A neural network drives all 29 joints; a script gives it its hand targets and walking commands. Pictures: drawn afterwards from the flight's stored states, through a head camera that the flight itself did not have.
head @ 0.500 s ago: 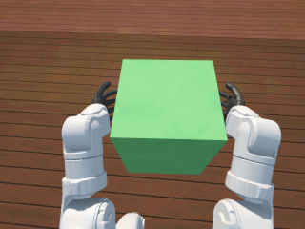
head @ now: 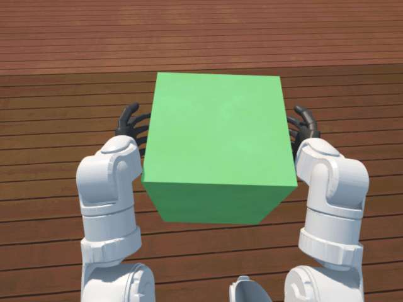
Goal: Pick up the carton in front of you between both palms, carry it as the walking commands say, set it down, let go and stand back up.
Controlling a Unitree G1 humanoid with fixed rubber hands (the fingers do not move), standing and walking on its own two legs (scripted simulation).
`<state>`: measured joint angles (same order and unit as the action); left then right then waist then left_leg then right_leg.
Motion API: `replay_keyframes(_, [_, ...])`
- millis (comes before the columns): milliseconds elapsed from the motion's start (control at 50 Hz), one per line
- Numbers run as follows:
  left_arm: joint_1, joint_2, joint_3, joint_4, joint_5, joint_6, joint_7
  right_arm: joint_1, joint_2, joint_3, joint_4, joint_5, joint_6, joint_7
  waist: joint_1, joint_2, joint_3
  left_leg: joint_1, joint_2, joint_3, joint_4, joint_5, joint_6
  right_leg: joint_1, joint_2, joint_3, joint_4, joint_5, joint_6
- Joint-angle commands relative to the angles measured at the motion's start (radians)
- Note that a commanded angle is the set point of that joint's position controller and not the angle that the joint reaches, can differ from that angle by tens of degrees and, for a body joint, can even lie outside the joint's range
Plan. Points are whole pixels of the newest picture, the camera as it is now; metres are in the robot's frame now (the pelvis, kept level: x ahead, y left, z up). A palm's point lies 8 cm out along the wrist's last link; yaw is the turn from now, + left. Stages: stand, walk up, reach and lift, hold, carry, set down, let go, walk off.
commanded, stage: carry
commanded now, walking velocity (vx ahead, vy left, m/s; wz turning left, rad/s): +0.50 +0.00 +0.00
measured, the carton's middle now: (214, 158) +0.38 -0.02 +0.08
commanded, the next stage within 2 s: none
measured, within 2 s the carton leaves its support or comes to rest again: neither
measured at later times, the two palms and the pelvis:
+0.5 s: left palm (137, 37) +0.66 +0.14 +0.18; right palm (264, 35) +0.68 -0.16 +0.18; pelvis +0.31 -0.02 +0.01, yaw +1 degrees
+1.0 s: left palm out of the picture +0.97 +0.12 +0.20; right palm out of the picture +0.98 -0.18 +0.20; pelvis +0.62 -0.03 +0.02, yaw +1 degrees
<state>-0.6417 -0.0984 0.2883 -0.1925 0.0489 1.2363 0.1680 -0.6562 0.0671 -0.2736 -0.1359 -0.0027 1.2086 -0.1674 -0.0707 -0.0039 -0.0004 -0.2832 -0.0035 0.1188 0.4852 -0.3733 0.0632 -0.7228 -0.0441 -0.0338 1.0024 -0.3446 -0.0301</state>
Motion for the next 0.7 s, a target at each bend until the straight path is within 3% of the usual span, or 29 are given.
replay_keyframes(0, [-0.608,-0.721,-0.641,-0.004,-0.232,-0.003,-0.067,-0.667,0.808,0.686,-0.090,0.338,0.018,0.118,0.002,0.139,-0.443,0.363,0.226,-0.194,-0.091,0.511,0.140,0.035,0.019,-0.056,-0.199,0.066,-0.001])
replay_keyframes(40, [-0.607,-0.704,-0.636,0.020,-0.237,0.009,-0.070,-0.644,0.780,0.662,-0.050,0.312,0.030,0.113,0.011,0.162,-0.415,0.339,0.208,-0.140,-0.064,0.576,0.108,0.123,0.051,-0.111,-0.314,0.086,-0.013])
replay_keyframes(60, [-0.612,-0.702,-0.631,0.035,-0.242,0.015,-0.073,-0.638,0.770,0.651,-0.030,0.300,0.036,0.111,0.030,0.167,-0.417,0.318,0.199,-0.109,-0.008,0.675,0.087,0.207,0.083,-0.143,-0.369,0.090,-0.025])
replay_keyframes(80, [-0.609,-0.705,-0.624,0.059,-0.246,0.019,-0.076,-0.632,0.763,0.639,-0.008,0.290,0.042,0.108,0.070,0.143,-0.442,0.269,0.180,-0.052,0.116,0.777,0.055,0.367,0.128,-0.193,-0.450,0.139,-0.036])
replay_keyframes(100, [-0.600,-0.703,-0.616,0.086,-0.248,0.021,-0.079,-0.615,0.757,0.627,0.016,0.280,0.047,0.106,0.115,0.099,-0.509,0.149,0.152,-0.008,0.279,0.762,0.011,0.612,0.110,-0.167,-0.465,0.157,-0.060])
replay_keyframes(120, [-0.583,-0.697,-0.608,0.108,-0.249,0.023,-0.080,-0.631,0.751,0.614,0.023,0.273,0.052,0.105,0.159,-0.036,-0.584,-0.070,0.103,-0.001,0.515,0.475,-0.040,0.839,-0.090,0.162,-0.521,-0.031,-0.125])
replay_keyframes(140, [-0.615,-0.698,-0.601,0.123,-0.254,0.019,-0.078,-0.637,0.766,0.593,0.030,0.259,0.060,0.103,0.144,-0.325,-0.594,-0.381,-0.061,-0.035,0.752,-0.083,-0.069,1.008,-0.305,0.632,-0.618,0.137,-0.256])
replay_keyframes(160, [-0.621,-0.743,-0.614,0.113,-0.277,0.021,-0.084,-0.668,0.773,0.589,0.034,0.247,0.061,0.102,0.152,-0.267,-0.556,-0.520,-0.043,-0.122,0.915,-0.149,-0.044,1.020,-0.299,0.658,-0.601,0.232,-0.292])
replay_keyframes(180, [-0.668,-0.789,-0.641,0.087,-0.309,0.017,-0.096,-0.674,0.799,0.584,0.043,0.238,0.060,0.102,0.164,-0.166,-0.524,-0.573,-0.011,-0.142,0.973,-0.127,-0.028,0.982,-0.284,0.571,-0.554,0.364,-0.286])
replay_keyframes(200, [-0.728,-0.837,-0.667,0.055,-0.344,0.009,-0.108,-0.679,0.824,0.579,0.047,0.227,0.054,0.102,0.158,-0.051,-0.506,-0.580,0.021,-0.152,0.951,-0.090,-0.021,0.931,-0.270,0.485,-0.537,0.421,-0.257])
replay_keyframes(220, [-0.787,-0.880,-0.696,0.010,-0.377,-0.002,-0.117,-0.678,0.842,0.577,0.039,0.217,0.048,0.102,0.144,-0.031,-0.493,-0.573,0.044,-0.155,0.893,-0.062,-0.017,0.888,-0.252,0.426,-0.551,0.391,-0.221])
replay_keyframes(260, [-0.843,-0.916,-0.726,-0.032,-0.418,-0.018,-0.126,-0.679,0.856,0.579,0.023,0.196,0.036,0.096,0.126,-0.076,-0.495,-0.542,0.054,-0.140,0.814,-0.027,-0.024,0.845,-0.232,0.356,-0.591,0.290,-0.191])
replay_keyframes(300, [-0.831,-0.904,-0.733,-0.046,-0.429,-0.025,-0.129,-0.659,0.844,0.585,0.012,0.181,0.026,0.085,0.128,-0.098,-0.485,-0.557,0.055,-0.112,0.739,0.000,-0.035,0.837,-0.221,0.302,-0.613,0.291,-0.203])
replay_keyframes(360, [-0.783,-0.852,-0.726,-0.051,-0.421,-0.024,-0.121,-0.638,0.796,0.594,-0.019,0.176,0.025,0.072,0.141,-0.097,-0.455,-0.543,0.068,-0.086,0.538,0.057,-0.051,0.821,-0.204,0.211,-0.631,0.351,-0.208])
replay_keyframes(460, [-0.685,-0.781,-0.684,0.032,-0.371,0.001,-0.111,-0.592,0.747,0.588,0.021,0.170,0.051,0.076,0.136,-0.151,-0.392,-0.335,0.004,0.034,0.217,0.155,-0.027,0.763,-0.149,0.058,-0.601,0.571,-0.135])
replay_keyframes(480, [-0.674,-0.776,-0.674,0.049,-0.360,0.005,-0.111,-0.596,0.748,0.586,0.034,0.174,0.055,0.080,0.114,-0.159,-0.398,-0.250,-0.029,0.065,0.170,0.150,-0.015,0.746,-0.144,0.031,-0.547,0.694,-0.115])
replay_keyframes(500, [-0.670,-0.773,-0.665,0.064,-0.349,0.009,-0.111,-0.595,0.753,0.583,0.052,0.179,0.058,0.084,0.067,-0.152,-0.426,-0.113,-0.071,0.108,0.106,0.171,-0.004,0.719,-0.133,-0.018,-0.434,0.823,-0.087])
replay_keyframes(520, [-0.666,-0.771,-0.657,0.076,-0.335,0.013,-0.110,-0.579,0.754,0.575,0.078,0.186,0.059,0.087,0.019,-0.098,-0.498,0.111,-0.083,0.117,0.053,0.193,0.005,0.644,-0.102,-0.070,-0.263,0.814,-0.049])
replay_keyframes(540, [-0.673,-0.760,-0.644,0.089,-0.315,0.016,-0.108,-0.570,0.764,0.567,0.091,0.191,0.059,0.091,-0.020,-0.005,-0.579,0.360,0.078,-0.122,0.041,0.052,0.033,0.450,-0.087,-0.061,-0.044,0.507,-0.008])
replay_keyframes(560, [-0.642,-0.777,-0.626,0.102,-0.303,0.022,-0.107,-0.598,0.760,0.573,0.101,0.198,0.054,0.092,0.001,0.290,-0.632,0.559,0.358,-0.685,-0.067,0.069,0.185,0.122,0.074,-0.027,0.205,-0.007,0.025])
replay_keyframes(580, [-0.688,-0.765,-0.614,0.101,-0.289,0.019,-0.102,-0.612,0.803,0.583,0.103,0.211,0.049,0.098,-0.011,0.282,-0.582,0.564,0.357,-0.778,-0.113,0.197,0.236,-0.019,0.101,0.049,0.386,-0.153,0.009])
replay_keyframes(620, [-0.713,-0.821,-0.606,0.093,-0.276,0.008,-0.100,-0.712,0.887,0.635,0.027,0.284,0.032,0.118,-0.006,0.079,-0.520,0.483,0.330,-0.588,-0.032,0.421,0.212,-0.100,0.033,0.070,0.448,-0.110,-0.012])
replay_keyframes(640, [-0.707,-0.842,-0.606,0.091,-0.266,0.001,-0.100,-0.762,0.927,0.667,-0.015,0.318,0.020,0.128,0.007,0.047,-0.506,0.429,0.308,-0.515,-0.038,0.419,0.180,-0.089,0.010,0.076,0.393,-0.078,-0.017])
replay_keyframes(680, [-0.700,-0.859,-0.614,0.065,-0.253,-0.014,-0.095,-0.817,0.962,0.703,-0.078,0.363,0.000,0.137,0.031,0.079,-0.510,0.378,0.282,-0.429,-0.071,0.336,0.145,-0.050,-0.008,0.069,0.297,-0.049,-0.021])
